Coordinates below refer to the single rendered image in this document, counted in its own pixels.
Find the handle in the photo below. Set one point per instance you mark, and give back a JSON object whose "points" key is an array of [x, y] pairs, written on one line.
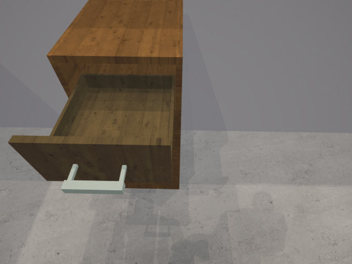
{"points": [[93, 187]]}

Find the drawer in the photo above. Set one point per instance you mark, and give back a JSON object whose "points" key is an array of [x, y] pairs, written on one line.
{"points": [[109, 120]]}

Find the cabinet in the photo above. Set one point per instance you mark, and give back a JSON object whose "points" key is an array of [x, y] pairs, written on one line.
{"points": [[126, 37]]}

